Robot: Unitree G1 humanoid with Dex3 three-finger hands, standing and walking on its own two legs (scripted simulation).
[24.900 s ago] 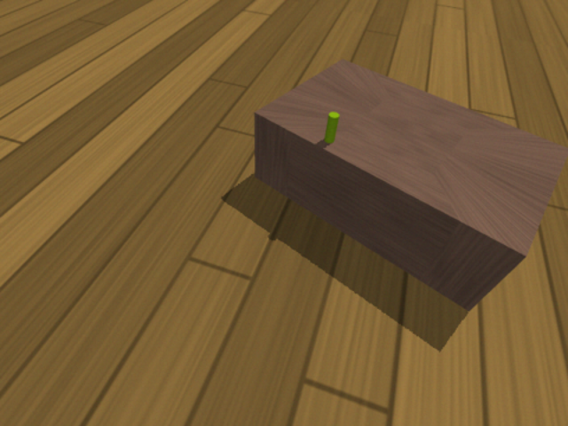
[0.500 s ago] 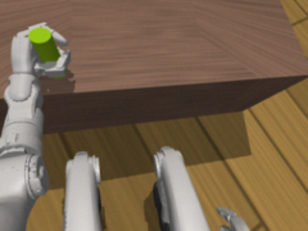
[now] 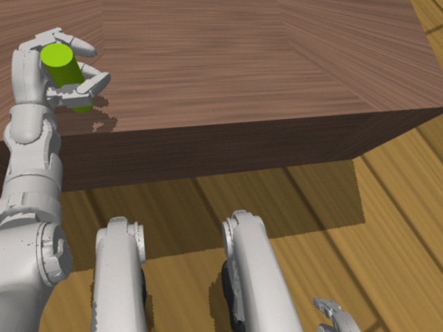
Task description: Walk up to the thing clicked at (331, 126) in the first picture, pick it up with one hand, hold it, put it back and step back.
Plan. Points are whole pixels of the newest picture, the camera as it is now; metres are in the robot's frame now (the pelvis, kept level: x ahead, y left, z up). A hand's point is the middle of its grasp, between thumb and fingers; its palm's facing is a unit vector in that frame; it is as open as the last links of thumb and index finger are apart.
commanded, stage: open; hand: left
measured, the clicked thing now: (70, 82) +0.52 +0.20 +0.00
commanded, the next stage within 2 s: withdraw in 0.28 s
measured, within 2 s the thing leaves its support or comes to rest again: neither
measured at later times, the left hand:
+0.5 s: hand (79, 78) +0.52 +0.18 +0.02, palm faces +0.03 -1.00 -0.04, open 12.0 cm
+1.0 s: hand out of the picture +0.52 +0.25 +0.18, palm faces +0.12 -0.97 -0.21, open 16.0 cm
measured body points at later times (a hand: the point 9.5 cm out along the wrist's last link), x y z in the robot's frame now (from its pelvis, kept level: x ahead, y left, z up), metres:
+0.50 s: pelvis +0.00 +0.00 +0.00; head +0.20 +0.03 +0.40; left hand +0.51 +0.23 +0.02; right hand +0.07 -0.27 -0.13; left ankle +0.09 +0.15 -0.41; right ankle +0.08 -0.14 -0.41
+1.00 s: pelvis +0.02 +0.01 +0.14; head +0.17 +0.04 +0.57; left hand +0.50 +0.30 +0.19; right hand +0.10 -0.26 +0.03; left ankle +0.09 +0.16 -0.41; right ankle +0.07 -0.14 -0.41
